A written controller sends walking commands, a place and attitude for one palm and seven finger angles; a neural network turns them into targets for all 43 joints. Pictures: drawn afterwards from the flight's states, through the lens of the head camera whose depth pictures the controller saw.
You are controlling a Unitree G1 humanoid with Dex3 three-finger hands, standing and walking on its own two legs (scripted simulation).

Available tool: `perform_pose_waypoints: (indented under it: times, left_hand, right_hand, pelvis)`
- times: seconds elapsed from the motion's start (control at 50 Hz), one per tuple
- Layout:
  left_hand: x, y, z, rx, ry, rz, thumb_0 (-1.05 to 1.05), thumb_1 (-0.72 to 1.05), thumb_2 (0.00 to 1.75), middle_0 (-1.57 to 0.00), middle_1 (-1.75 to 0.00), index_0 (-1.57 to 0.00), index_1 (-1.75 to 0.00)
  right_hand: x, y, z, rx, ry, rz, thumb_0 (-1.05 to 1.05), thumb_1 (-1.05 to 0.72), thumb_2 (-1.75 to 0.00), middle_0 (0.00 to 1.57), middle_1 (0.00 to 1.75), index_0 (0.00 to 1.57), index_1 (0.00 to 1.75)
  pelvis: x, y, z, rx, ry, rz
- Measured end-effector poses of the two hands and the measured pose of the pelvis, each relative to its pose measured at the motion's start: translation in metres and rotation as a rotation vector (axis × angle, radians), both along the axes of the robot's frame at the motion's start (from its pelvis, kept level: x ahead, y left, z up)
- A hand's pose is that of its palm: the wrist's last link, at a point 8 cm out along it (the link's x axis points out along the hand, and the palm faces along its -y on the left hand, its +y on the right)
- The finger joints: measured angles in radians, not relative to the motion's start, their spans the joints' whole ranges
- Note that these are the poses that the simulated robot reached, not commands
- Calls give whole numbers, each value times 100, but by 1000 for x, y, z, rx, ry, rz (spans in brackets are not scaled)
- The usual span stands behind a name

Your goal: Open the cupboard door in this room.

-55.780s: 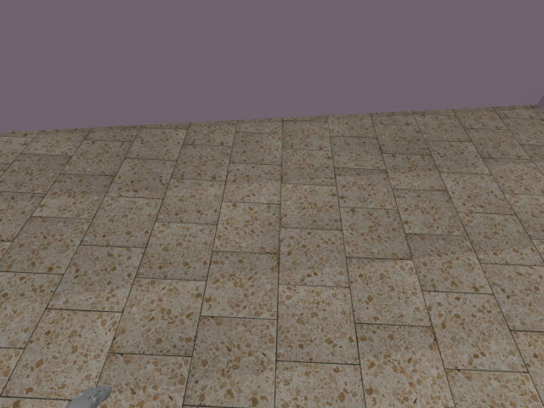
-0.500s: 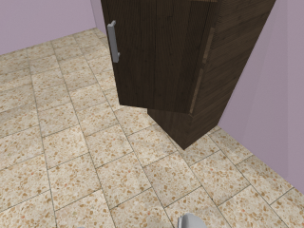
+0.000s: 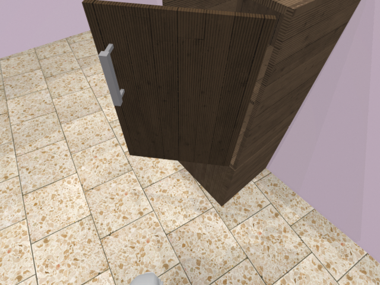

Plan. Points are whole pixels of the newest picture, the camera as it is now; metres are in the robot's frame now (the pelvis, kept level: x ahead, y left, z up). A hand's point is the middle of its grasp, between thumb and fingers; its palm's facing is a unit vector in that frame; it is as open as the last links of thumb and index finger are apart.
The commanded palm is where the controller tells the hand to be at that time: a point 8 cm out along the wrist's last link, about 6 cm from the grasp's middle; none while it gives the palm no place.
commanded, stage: come to a stop and stand still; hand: left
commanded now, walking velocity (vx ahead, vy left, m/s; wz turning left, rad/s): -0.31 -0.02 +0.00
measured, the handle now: (114, 76) +0.59 +0.24 +0.08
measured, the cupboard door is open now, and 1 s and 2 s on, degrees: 43 43 43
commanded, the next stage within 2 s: look again from close up in 0.86 s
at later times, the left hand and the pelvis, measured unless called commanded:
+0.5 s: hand out of the picture +0.07 +0.19 -0.17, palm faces -0.01 -0.96 -0.29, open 7.4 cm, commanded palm none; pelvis +0.01 -0.01 -0.01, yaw -2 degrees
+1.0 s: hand out of the picture +0.02 +0.15 -0.17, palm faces -0.01 -0.98 -0.21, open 7.3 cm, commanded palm none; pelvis +0.00 -0.02 +0.00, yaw -2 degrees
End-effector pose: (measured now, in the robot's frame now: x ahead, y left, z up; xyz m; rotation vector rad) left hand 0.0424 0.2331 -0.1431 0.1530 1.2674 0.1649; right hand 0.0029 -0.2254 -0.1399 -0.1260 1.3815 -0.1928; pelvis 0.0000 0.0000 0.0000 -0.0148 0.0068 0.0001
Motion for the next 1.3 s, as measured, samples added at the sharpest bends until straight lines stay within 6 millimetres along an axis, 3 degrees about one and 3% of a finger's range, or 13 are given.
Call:
perform_pose_waypoints:
  times: [0.06, 0.14, 0.2, 0.26, 0.34, 0.48, 0.62, 0.8, 0.88, 1.1, 1.3]
  left_hand:
    - [-2, 12, -13, -17, 62, 18, -2, 94, 90, -20, -30, -20, -30]
    - [1, 24, -22, -22, 116, 38, -1, 93, 90, -20, -30, -20, -29]
    - [5, 27, -19, -21, 144, 26, 0, 92, 90, -20, -30, -19, -29]
    - [10, 29, -11, -5, 151, 8, 0, 92, 90, -20, -30, -19, -29]
    - [21, 29, -2, 30, 119, -12, 0, 91, 90, -20, -30, -20, -29]
    - [26, 10, 5, 95, 17, -44, 0, 91, 90, -20, -30, -19, -29]
    - [16, -26, 8, 33, 32, -64, 0, 91, 90, -20, -30, -20, -29]
    - [5, -34, -6, -21, 41, -25, 0, 94, 90, -21, -30, -20, -30]
    - [-7, -34, -2, -21, 66, -19, 0, 94, 90, -21, -30, -20, -30]
    - [-43, -30, 3, 11, 131, -49, 0, 92, 90, -20, -30, -20, -30]
    - [-38, -24, 3, 8, 102, -50, 0, 91, 90, -20, -30, -20, -29]
  right_hand:
    - [46, 3, -2, -40, -80, 31, 1, -93, -90, 20, 30, 19, 30]
    - [90, 17, 1, -56, -132, 57, 1, -93, -90, 20, 30, 19, 30]
    - [111, 26, 4, -51, -165, 67, 1, -92, -90, 20, 30, 20, 30]
    - [119, 29, 4, -37, -187, 59, 0, -92, -90, 20, 30, 20, 30]
    - [110, 19, -1, -25, -181, 37, 0, -91, -90, 21, 30, 20, 30]
    - [66, -25, -22, -2, -114, -15, 0, -91, -90, 21, 30, 20, 30]
    - [23, -48, -9, -18, -18, -53, 1, -91, -90, 20, 30, 20, 30]
    - [-8, -30, 0, -24, 47, -17, 1, -91, -90, 20, 30, 19, 30]
    - [-11, -19, -1, 4, 46, -7, 1, -91, -90, 20, 30, 20, 30]
    - [-16, -11, -11, 38, -9, -3, 1, -93, -90, 20, 30, 20, 30]
    - [-17, -5, -10, 42, -18, 17, 1, -93, -90, 20, 30, 20, 30]
  pelvis:
    - [21, 16, -9, -20, -12, -7]
    - [39, 27, -11, 7, -8, -16]
    - [40, 29, -8, 11, 0, -26]
    - [35, 27, -5, 1, 7, -36]
    - [26, 19, -4, -3, 12, -50]
    - [10, -11, -15, 31, -1, -51]
    - [8, -24, -2, 30, 3, -34]
    - [3, -28, 0, 11, -11, -26]
    - [1, -27, 3, 10, -17, -26]
    - [-5, -18, -1, 8, -14, -34]
    - [-5, -15, 0, 22, -29, -39]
